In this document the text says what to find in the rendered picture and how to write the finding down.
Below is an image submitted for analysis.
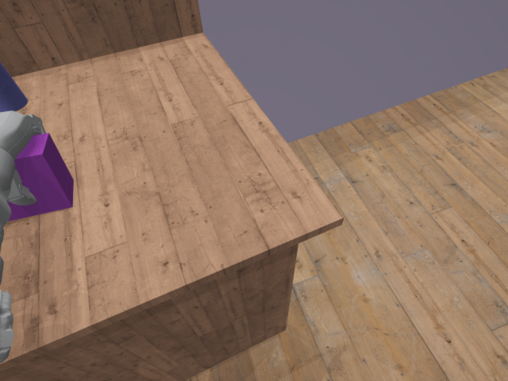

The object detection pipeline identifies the sponge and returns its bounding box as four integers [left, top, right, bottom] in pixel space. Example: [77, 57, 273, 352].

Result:
[7, 133, 74, 221]

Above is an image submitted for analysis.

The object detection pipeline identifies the robot left hand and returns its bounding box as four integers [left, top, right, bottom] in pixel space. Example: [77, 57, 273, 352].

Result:
[0, 111, 46, 206]

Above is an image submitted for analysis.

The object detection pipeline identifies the table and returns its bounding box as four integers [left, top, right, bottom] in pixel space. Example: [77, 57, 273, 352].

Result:
[0, 0, 344, 381]

